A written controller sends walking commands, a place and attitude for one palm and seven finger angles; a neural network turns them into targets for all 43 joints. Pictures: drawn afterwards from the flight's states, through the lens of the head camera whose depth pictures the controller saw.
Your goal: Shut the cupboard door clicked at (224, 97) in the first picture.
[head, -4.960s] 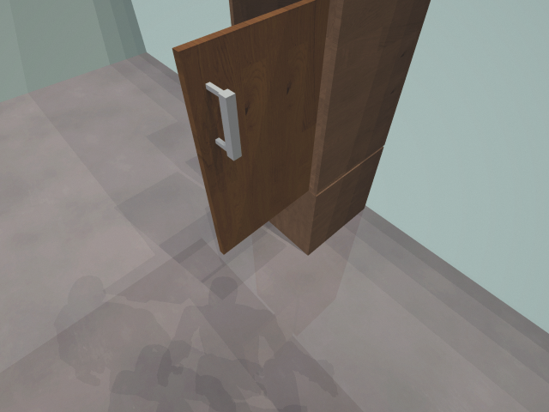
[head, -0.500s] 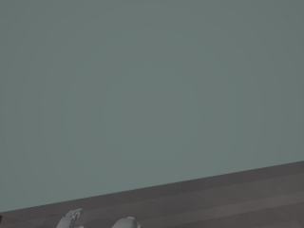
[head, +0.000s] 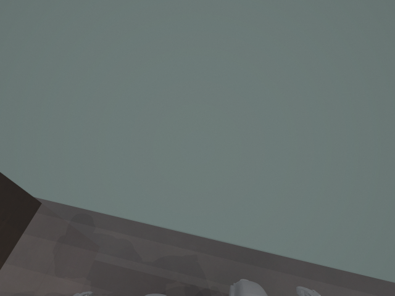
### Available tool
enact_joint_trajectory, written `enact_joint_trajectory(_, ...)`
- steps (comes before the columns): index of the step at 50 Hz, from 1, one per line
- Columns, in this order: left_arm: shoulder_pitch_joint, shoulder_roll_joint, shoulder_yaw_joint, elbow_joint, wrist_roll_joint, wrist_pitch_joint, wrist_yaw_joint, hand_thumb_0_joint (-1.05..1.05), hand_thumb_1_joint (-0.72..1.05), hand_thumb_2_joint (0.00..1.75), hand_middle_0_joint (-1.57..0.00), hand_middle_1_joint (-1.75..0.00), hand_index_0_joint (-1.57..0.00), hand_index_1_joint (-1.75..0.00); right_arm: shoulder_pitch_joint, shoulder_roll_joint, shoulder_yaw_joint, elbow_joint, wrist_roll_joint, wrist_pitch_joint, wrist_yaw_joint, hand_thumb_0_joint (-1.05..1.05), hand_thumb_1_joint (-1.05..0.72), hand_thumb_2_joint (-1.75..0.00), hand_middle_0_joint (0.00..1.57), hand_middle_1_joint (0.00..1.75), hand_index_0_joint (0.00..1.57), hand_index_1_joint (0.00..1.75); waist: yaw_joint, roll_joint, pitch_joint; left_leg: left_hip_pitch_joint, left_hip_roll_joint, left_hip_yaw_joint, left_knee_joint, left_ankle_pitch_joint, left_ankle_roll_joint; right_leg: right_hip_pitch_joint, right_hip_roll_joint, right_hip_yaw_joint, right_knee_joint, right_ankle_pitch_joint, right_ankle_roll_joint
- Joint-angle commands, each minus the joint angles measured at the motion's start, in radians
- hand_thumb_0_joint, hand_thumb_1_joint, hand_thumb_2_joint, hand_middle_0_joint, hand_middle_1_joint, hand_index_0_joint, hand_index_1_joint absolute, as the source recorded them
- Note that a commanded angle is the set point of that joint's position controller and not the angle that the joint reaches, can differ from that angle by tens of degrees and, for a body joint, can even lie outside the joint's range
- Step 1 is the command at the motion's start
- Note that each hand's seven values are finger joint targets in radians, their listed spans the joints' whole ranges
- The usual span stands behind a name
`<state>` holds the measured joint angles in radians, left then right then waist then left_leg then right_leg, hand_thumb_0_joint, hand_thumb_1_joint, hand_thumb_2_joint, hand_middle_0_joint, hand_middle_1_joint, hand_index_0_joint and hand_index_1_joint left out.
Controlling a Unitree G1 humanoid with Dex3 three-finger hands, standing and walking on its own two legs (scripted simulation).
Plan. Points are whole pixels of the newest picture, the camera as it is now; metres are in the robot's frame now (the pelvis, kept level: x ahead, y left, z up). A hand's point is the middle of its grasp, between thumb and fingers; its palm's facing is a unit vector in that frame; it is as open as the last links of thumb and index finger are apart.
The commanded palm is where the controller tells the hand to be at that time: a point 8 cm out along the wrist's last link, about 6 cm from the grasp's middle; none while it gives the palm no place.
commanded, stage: turn to face it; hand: left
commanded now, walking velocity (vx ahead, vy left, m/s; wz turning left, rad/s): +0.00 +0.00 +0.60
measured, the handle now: out of the picture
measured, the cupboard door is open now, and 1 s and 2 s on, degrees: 92 92 92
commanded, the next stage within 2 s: none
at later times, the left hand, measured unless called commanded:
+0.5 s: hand out of the picture +0.02 +0.16 -0.17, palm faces +0.33 -0.92 -0.23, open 7.3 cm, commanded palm none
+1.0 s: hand out of the picture +0.01 +0.17 -0.15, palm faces +0.57 -0.77 -0.29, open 7.4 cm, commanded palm none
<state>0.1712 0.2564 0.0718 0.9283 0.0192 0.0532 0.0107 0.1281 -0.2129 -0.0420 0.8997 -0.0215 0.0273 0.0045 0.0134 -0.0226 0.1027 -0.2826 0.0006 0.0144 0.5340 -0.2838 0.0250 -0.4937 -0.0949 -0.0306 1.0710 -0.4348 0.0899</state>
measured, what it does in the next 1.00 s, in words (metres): steps on the spot, turning left: right foot, then left foot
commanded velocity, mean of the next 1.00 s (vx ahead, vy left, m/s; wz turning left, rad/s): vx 0.00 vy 0.00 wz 0.60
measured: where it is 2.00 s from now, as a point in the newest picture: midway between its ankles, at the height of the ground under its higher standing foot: outside the picture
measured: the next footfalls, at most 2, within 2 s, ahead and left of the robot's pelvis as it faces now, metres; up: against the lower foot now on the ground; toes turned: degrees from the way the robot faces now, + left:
right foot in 0.16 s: +0.06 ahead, -0.16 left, +0.00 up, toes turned +3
left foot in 0.54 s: +0.01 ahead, +0.09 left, +0.00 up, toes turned +28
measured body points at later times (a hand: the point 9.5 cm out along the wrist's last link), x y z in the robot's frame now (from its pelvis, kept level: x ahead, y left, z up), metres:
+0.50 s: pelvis +0.01 -0.04 +0.00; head +0.07 -0.02 +0.44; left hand +0.00 +0.21 -0.15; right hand +0.19 -0.26 -0.15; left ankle -0.03 +0.07 -0.72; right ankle +0.02 -0.16 -0.74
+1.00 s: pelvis +0.04 -0.06 -0.01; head +0.09 -0.05 +0.44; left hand -0.02 +0.21 -0.13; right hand +0.25 -0.23 -0.16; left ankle -0.05 +0.04 -0.67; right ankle +0.11 -0.16 -0.74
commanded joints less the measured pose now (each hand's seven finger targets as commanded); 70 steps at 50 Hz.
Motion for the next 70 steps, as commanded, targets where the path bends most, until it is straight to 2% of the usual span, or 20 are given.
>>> enact_joint_trajectory(1, -0.037, 0.049, 0.011, -0.104, -0.007, -0.024, 0.001, 0.00, 0.90, 0.90, -0.20, -0.30, -0.20, -0.30, 0.057, -0.223, -0.073, -0.040, -0.007, -0.006, -0.012, 0.00, -0.90, -0.90, 0.20, 0.30, 0.20, 0.30, -0.043, 0.169, -0.133, 0.103, 0.231, -0.251, -0.159, 0.422, 0.130, 0.034, 0.028, 0.001, -0.171, 0.002, -0.001)
enact_joint_trajectory(6, 0.072, 0.062, 0.018, -0.090, -0.012, -0.047, 0.009, 0.00, 0.90, 0.90, -0.20, -0.30, -0.20, -0.30, -0.003, -0.207, -0.081, -0.062, 0.000, 0.006, -0.008, 0.00, -0.90, -0.90, 0.20, 0.30, 0.20, 0.30, 0.018, 0.165, -0.164, -0.050, 0.162, -0.290, -0.049, 0.359, 0.073, 0.347, 0.070, -0.026, -0.573, 0.192, -0.024)
enact_joint_trajectory(7, 0.123, 0.125, 0.030, -0.087, -0.002, -0.061, 0.016, 0.00, 0.90, 0.90, -0.20, -0.30, -0.20, -0.30, 0.001, -0.163, -0.078, -0.074, 0.010, 0.006, -0.002, 0.00, -0.90, -0.90, 0.20, 0.30, 0.20, 0.30, 0.043, -0.003, -0.186, -0.175, 0.084, -0.226, 0.070, 0.158, 0.011, 0.500, -0.054, 0.090, -0.723, 0.254, -0.050)
enact_joint_trajectory(8, 0.135, 0.217, 0.047, -0.084, 0.013, -0.068, 0.024, 0.00, 0.90, 0.90, -0.20, -0.30, -0.20, -0.30, 0.015, -0.094, -0.067, -0.095, 0.014, 0.004, 0.004, 0.00, -0.90, -0.90, 0.20, 0.30, 0.20, 0.30, 0.050, -0.305, -0.183, -0.340, -0.079, -0.030, 0.340, -0.285, -0.073, 0.559, -0.353, 0.367, -0.781, 0.391, -0.173)
enact_joint_trajectory(9, 0.125, 0.229, 0.034, -0.095, 0.006, -0.063, 0.024, 0.00, 0.90, 0.90, -0.20, -0.30, -0.20, -0.30, 0.010, -0.127, -0.070, -0.098, 0.004, 0.009, 0.009, 0.00, -0.90, -0.90, 0.20, 0.30, 0.20, 0.30, 0.049, -0.247, -0.167, -0.309, -0.036, -0.061, 0.564, -0.360, -0.062, 0.421, -0.421, 0.347, -0.760, 0.452, -0.250)
enact_joint_trajectory(13, -0.018, 0.101, 0.004, -0.131, 0.001, -0.067, 0.027, 0.00, 0.90, 0.90, -0.20, -0.30, -0.20, -0.30, 0.024, -0.090, -0.062, -0.040, 0.005, 0.035, 0.026, 0.00, -0.90, -0.90, 0.20, 0.30, 0.20, 0.30, -0.038, -0.181, -0.110, -0.302, 0.038, -0.029, 0.710, -0.139, -0.098, 0.343, -0.227, 0.040, -0.712, 0.605, -0.183)
enact_joint_trajectory(21, 0.105, 0.162, 0.034, -0.084, 0.010, -0.068, 0.024, 0.00, 0.90, 0.90, -0.20, -0.30, -0.20, -0.30, -0.061, -0.057, -0.035, -0.059, 0.013, 0.021, 0.033, 0.00, -0.90, -0.90, 0.20, 0.30, 0.20, 0.30, 0.031, -0.189, -0.142, -0.174, 0.021, 0.099, 0.245, -0.177, -0.088, 0.476, -0.276, -0.057, -0.615, 0.818, -0.194)
enact_joint_trajectory(25, 0.068, 0.166, 0.042, -0.088, -0.004, -0.062, 0.014, 0.00, 0.90, 0.90, -0.20, -0.30, -0.20, -0.30, 0.068, -0.117, -0.050, -0.037, 0.006, 0.004, 0.028, 0.00, -0.90, -0.90, 0.20, 0.30, 0.20, 0.30, -0.056, -0.099, -0.203, 0.122, 0.013, 0.110, -0.081, 0.104, -0.050, 0.341, -0.251, -0.148, -0.392, 0.712, -0.105)
enact_joint_trajectory(27, 0.004, 0.054, 0.006, -0.164, -0.011, -0.051, 0.004, 0.00, 0.90, 0.90, -0.20, -0.30, -0.20, -0.30, 0.204, -0.307, -0.097, -0.021, -0.002, -0.001, 0.016, 0.00, -0.90, -0.90, 0.20, 0.30, 0.20, 0.30, -0.129, 0.357, -0.257, 0.368, 0.437, -0.410, -0.139, 0.761, 0.187, -0.095, -0.040, -0.131, 0.023, -0.247, 0.005)
enact_joint_trajectory(32, -0.021, 0.064, 0.019, -0.101, -0.002, -0.023, 0.000, 0.00, 0.90, 0.90, -0.20, -0.30, -0.20, -0.30, 0.049, -0.213, -0.066, -0.042, -0.004, -0.011, -0.017, 0.00, -0.90, -0.90, 0.20, 0.30, 0.20, 0.30, -0.041, 0.185, -0.141, 0.133, 0.263, -0.220, -0.172, 0.453, 0.129, -0.072, -0.034, 0.029, 0.087, 0.001, -0.004)
enact_joint_trajectory(43, 0.090, 0.072, 0.019, -0.091, -0.009, -0.048, 0.009, 0.00, 0.90, 0.90, -0.20, -0.30, -0.20, -0.30, -0.018, -0.204, -0.081, -0.063, 0.001, 0.009, -0.005, 0.00, -0.90, -0.90, 0.20, 0.30, 0.20, 0.30, 0.021, 0.160, -0.157, -0.072, 0.154, -0.282, -0.051, 0.301, 0.067, 0.364, 0.059, -0.029, -0.590, 0.195, -0.026)
enact_joint_trajectory(45, 0.140, 0.218, 0.046, -0.089, 0.015, -0.067, 0.022, 0.00, 0.90, 0.90, -0.20, -0.30, -0.20, -0.30, -0.011, -0.099, -0.065, -0.098, 0.014, 0.006, 0.007, 0.00, -0.90, -0.90, 0.20, 0.30, 0.20, 0.30, 0.050, -0.294, -0.159, -0.330, -0.087, -0.029, 0.349, -0.292, -0.070, 0.517, -0.358, 0.369, -0.795, 0.359, -0.183)
enact_joint_trajectory(46, 0.127, 0.216, 0.031, -0.099, 0.008, -0.066, 0.021, 0.00, 0.90, 0.90, -0.20, -0.30, -0.20, -0.30, 0.008, -0.139, -0.071, -0.090, 0.003, 0.016, 0.013, 0.00, -0.90, -0.90, 0.20, 0.30, 0.20, 0.30, 0.038, -0.229, -0.154, -0.286, -0.038, -0.075, 0.573, -0.326, -0.058, 0.369, -0.412, 0.346, -0.796, 0.319, -0.245)
enact_joint_trajectory(49, -0.008, 0.110, 0.011, -0.130, 0.001, -0.063, 0.026, 0.00, 0.90, 0.90, -0.20, -0.30, -0.20, -0.30, 0.000, -0.113, -0.070, -0.050, 0.002, 0.036, 0.025, 0.00, -0.90, -0.90, 0.20, 0.30, 0.20, 0.30, -0.030, -0.204, -0.073, -0.301, 0.031, -0.050, 0.731, -0.156, -0.085, 0.293, -0.254, 0.099, -0.750, 0.440, -0.197)
enact_joint_trajectory(57, 0.113, 0.161, 0.034, -0.081, 0.013, -0.066, 0.024, 0.00, 0.90, 0.90, -0.20, -0.30, -0.20, -0.30, -0.064, -0.054, -0.037, -0.060, 0.014, 0.020, 0.034, 0.00, -0.90, -0.90, 0.20, 0.30, 0.20, 0.30, 0.030, -0.197, -0.141, -0.164, 0.022, 0.090, 0.245, -0.189, -0.086, 0.465, -0.284, -0.058, -0.622, 0.752, -0.191)
enact_joint_trajectory(60, 0.083, 0.172, 0.044, -0.085, 0.002, -0.058, 0.014, 0.00, 0.90, 0.90, -0.20, -0.30, -0.20, -0.30, 0.022, -0.090, -0.044, -0.045, 0.009, 0.008, 0.030, 0.00, -0.90, -0.90, 0.20, 0.30, 0.20, 0.30, -0.026, -0.135, -0.156, 0.038, 0.004, 0.117, -0.006, 0.009, -0.065, 0.346, -0.267, -0.132, -0.498, 0.624, -0.123)
enact_joint_trajectory(61, 0.074, 0.149, 0.040, -0.097, -0.007, -0.053, 0.008, 0.00, 0.90, 0.90, -0.20, -0.30, -0.20, -0.30, 0.088, -0.146, -0.060, -0.031, 0.004, 0.000, 0.029, 0.00, -0.90, -0.90, 0.20, 0.30, 0.20, 0.30, -0.065, -0.004, -0.208, 0.209, 0.065, 0.040, -0.099, 0.181, -0.032, 0.227, -0.232, -0.169, -0.348, 0.509, -0.072)
enact_joint_trajectory(62, 0.060, 0.076, 0.023, -0.134, -0.013, -0.047, 0.000, 0.00, 0.90, 0.90, -0.20, -0.30, -0.20, -0.30, 0.161, -0.266, -0.090, -0.026, -0.003, -0.006, 0.024, 0.00, -0.90, -0.90, 0.20, 0.30, 0.20, 0.30, -0.103, 0.310, -0.244, 0.354, 0.349, -0.350, -0.139, 0.518, 0.101, -0.047, -0.078, -0.189, -0.105, -0.083, 0.008)
enact_joint_trajectory(63, -0.016, 0.064, 0.008, -0.172, -0.003, -0.038, 0.007, 0.00, 0.90, 0.90, -0.20, -0.30, -0.20, -0.30, 0.227, -0.317, -0.098, -0.004, -0.001, 0.001, 0.012, 0.00, -0.90, -0.90, 0.20, 0.30, 0.20, 0.30, -0.136, 0.294, -0.247, 0.311, 0.458, -0.428, -0.153, 0.617, 0.211, -0.103, -0.044, -0.068, 0.031, -0.270, -0.005)
enact_joint_trajectory(70, -0.005, 0.057, 0.018, -0.083, -0.004, -0.023, 0.002, 0.00, 0.90, 0.90, -0.20, -0.30, -0.20, -0.30, 0.080, -0.193, -0.061, -0.024, -0.003, -0.020, -0.020, 0.00, -0.90, -0.90, 0.20, 0.30, 0.20, 0.30, -0.035, 0.137, -0.163, 0.167, 0.242, -0.226, -0.174, 0.496, 0.130, -0.063, -0.018, 0.032, 0.043, 0.030, 0.000)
